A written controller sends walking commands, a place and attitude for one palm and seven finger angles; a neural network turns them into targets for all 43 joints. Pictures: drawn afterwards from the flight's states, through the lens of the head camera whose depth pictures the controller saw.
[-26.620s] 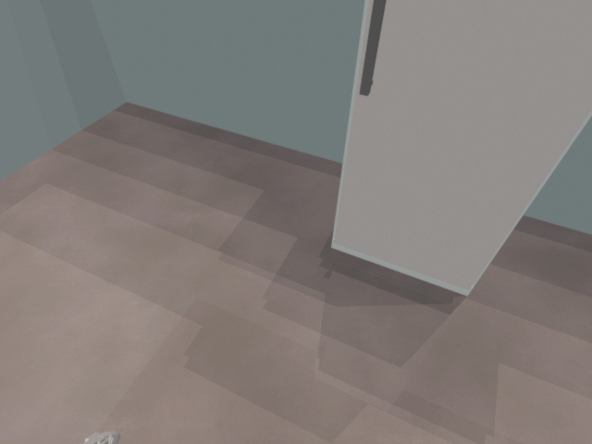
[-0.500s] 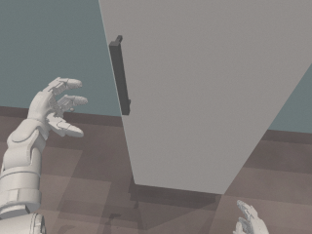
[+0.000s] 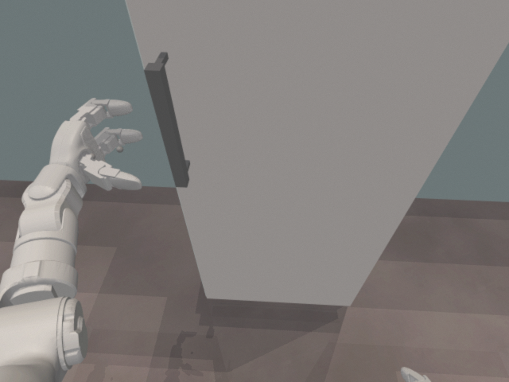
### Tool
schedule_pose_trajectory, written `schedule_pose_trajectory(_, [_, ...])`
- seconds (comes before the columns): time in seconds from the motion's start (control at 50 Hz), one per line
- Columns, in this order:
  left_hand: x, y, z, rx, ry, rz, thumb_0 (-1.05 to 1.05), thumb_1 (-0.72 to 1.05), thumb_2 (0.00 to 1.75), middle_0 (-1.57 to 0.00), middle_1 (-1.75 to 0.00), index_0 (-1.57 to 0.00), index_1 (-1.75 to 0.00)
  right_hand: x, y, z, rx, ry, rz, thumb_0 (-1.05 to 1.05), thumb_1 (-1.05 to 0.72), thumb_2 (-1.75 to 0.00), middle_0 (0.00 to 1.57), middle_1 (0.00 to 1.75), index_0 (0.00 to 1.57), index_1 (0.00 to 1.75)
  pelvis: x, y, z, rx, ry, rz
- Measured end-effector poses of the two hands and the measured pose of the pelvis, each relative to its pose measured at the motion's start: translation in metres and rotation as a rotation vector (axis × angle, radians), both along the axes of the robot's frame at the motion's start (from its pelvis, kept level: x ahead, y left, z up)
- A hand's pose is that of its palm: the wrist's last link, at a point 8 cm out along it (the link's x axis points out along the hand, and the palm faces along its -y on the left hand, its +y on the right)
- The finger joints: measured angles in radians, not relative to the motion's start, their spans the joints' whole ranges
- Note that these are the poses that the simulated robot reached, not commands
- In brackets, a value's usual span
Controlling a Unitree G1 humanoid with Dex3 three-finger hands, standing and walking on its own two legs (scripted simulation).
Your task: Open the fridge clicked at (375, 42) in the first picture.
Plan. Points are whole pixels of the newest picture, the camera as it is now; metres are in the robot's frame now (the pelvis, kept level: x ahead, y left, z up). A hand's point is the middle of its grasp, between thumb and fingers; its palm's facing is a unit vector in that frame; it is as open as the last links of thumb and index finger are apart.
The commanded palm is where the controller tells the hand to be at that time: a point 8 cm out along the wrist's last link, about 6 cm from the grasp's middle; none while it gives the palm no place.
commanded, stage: move the hooked fingers beside the handle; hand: left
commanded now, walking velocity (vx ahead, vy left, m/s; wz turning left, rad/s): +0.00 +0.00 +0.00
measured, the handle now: (173, 127) +0.50 +0.16 +0.15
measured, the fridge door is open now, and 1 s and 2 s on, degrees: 0 0 0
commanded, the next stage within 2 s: feel for the door with the fingertips in 1.06 s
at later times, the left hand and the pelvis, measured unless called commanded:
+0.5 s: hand (127, 143) +0.44 +0.22 +0.16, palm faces -0.02 -1.00 +0.01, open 13.9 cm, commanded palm +0.42 +0.27 +0.16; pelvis +0.01 +0.00 +0.00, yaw -1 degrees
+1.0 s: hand (124, 144) +0.44 +0.22 +0.16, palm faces -0.02 -1.00 +0.00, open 14.0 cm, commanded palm +0.42 +0.27 +0.15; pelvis +0.00 +0.01 -0.01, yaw +0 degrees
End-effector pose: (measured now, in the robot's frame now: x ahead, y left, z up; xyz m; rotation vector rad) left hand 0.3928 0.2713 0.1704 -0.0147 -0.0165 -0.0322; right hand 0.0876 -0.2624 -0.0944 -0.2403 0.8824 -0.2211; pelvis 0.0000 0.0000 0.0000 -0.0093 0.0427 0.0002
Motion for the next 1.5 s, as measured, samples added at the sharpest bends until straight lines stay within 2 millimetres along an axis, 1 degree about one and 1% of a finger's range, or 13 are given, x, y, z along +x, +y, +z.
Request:
schedule_pose_trajectory(0.1, [0.014, 0.004, -0.01, 0.016, 0.068, 0.025, -0.01, -0.5, 0.3, -0.3, -1.2, -0.3, -1.2, -0.015, -0.007, -0.003, -0.001, 0.037, -0.035, 0.01, -0.9, -0.9, 0.2, 0.3, 0.2, 0.3, 0.0, -0.002, -0.002, -0.001, 0.021, -0.006])
schedule_pose_trajectory(0.2, [0.02, -0.004, -0.004, 0.029, 0.005, 0.007, -0.01, -0.5, 0.3, -0.3, -1.2, -0.3, -1.2, -0.026, -0.009, -0.008, -0.001, 0.08, -0.048, 0.01, -0.9, -0.9, 0.2, 0.3, 0.2, 0.3, 0.002, -0.001, -0.002, -0.001, 0.031, -0.011])
schedule_pose_trajectory(0.34, [0.036, -0.001, -0.007, -0.009, 0.039, 0.016, -0.01, -0.5, 0.3, -0.3, -1.2, -0.3, -1.2, -0.033, -0.01, -0.008, -0.002, 0.109, -0.07, 0.01, -0.9, -0.9, 0.2, 0.3, 0.2, 0.3, 0.003, -0.002, -0.004, -0.001, 0.048, -0.013])
schedule_pose_trajectory(0.44, [0.035, 0.001, -0.014, 0.025, 0.036, 0.015, -0.01, -0.49, 0.3, -0.3, -1.2, -0.3, -1.2, -0.036, -0.008, -0.011, 0.005, 0.119, -0.076, 0.01, -0.9, -0.9, 0.2, 0.3, 0.2, 0.3, 0.005, 0.002, -0.005, -0.003, 0.061, -0.021])
schedule_pose_trajectory(0.54, [0.03, 0.002, -0.013, -0.003, -0.005, 0.009, -0.01, -0.5, 0.3, -0.3, -1.2, -0.3, -1.2, -0.032, -0.004, -0.01, 0.009, 0.121, -0.072, 0.01, -0.9, -0.9, 0.2, 0.3, 0.2, 0.3, 0.008, 0.004, -0.005, -0.002, 0.056, -0.023])
schedule_pose_trajectory(0.66, [0.027, 0.004, -0.009, 0.008, -0.005, 0.011, -0.01, -0.5, 0.3, -0.3, -1.2, -0.3, -1.2, -0.019, 0.002, -0.008, 0.014, 0.083, -0.054, 0.01, -0.9, -0.9, 0.2, 0.3, 0.2, 0.3, 0.008, 0.007, -0.005, -0.006, 0.047, -0.016])
schedule_pose_trajectory(0.8, [0.021, 0.004, -0.016, -0.008, 0.024, 0.012, -0.01, -0.5, 0.3, -0.3, -1.2, -0.3, -1.2, -0.004, 0.009, -0.005, 0.017, 0.043, -0.026, 0.01, -0.9, -0.9, 0.2, 0.3, 0.2, 0.3, 0.004, 0.01, -0.005, -0.008, 0.043, -0.011])
schedule_pose_trajectory(0.94, [0.021, 0.006, -0.013, 0.01, -0.003, 0.025, -0.01, -0.5, 0.3, -0.3, -1.2, -0.3, -1.2, -0.003, 0.013, -0.004, 0.008, 0.039, -0.006, 0.01, -0.9, -0.9, 0.2, 0.3, 0.2, 0.3, -0.001, 0.011, -0.006, -0.013, 0.04, 0.0])
schedule_pose_trajectory(1.06, [0.028, -0.004, -0.009, 0.015, 0.009, -0.001, -0.01, -0.5, 0.3, -0.3, -1.2, -0.3, -1.2, -0.012, 0.013, -0.009, 0.008, 0.068, -0.008, 0.01, -0.9, -0.9, 0.2, 0.3, 0.2, 0.3, -0.003, 0.013, -0.007, -0.015, 0.045, 0.007])
schedule_pose_trajectory(1.18, [0.035, -0.012, -0.016, -0.006, 0.029, 0.006, -0.01, -0.5, 0.3, -0.3, -1.2, -0.3, -1.2, -0.027, 0.012, -0.012, 0.015, 0.094, -0.036, 0.01, -0.9, -0.9, 0.2, 0.3, 0.2, 0.3, -0.003, 0.012, -0.007, -0.01, 0.054, -0.006])
schedule_pose_trajectory(1.3, [0.036, -0.025, -0.014, 0.016, -0.006, 0.0, -0.01, -0.5, 0.3, -0.3, -1.2, -0.3, -1.2, -0.039, 0.009, -0.015, 0.026, 0.12, -0.056, 0.01, -0.9, -0.9, 0.2, 0.3, 0.2, 0.3, 0.0, 0.01, -0.007, -0.008, 0.051, -0.013])
schedule_pose_trajectory(1.4, [0.037, -0.034, -0.017, -0.005, 0.015, -0.001, -0.01, -0.5, 0.3, -0.3, -1.2, -0.3, -1.2, -0.041, 0.006, -0.016, 0.033, 0.126, -0.068, 0.01, -0.9, -0.9, 0.2, 0.3, 0.2, 0.3, 0.002, 0.007, -0.006, -0.005, 0.048, -0.019])
schedule_pose_trajectory(1.5, [0.034, -0.04, -0.016, 0.011, 0.003, 0.006, -0.01, -0.5, 0.3, -0.3, -1.2, -0.3, -1.2, -0.033, 0.003, -0.014, 0.04, 0.098, -0.07, 0.01, -0.9, -0.9, 0.2, 0.3, 0.2, 0.3, 0.003, 0.004, -0.006, -0.003, 0.043, -0.022])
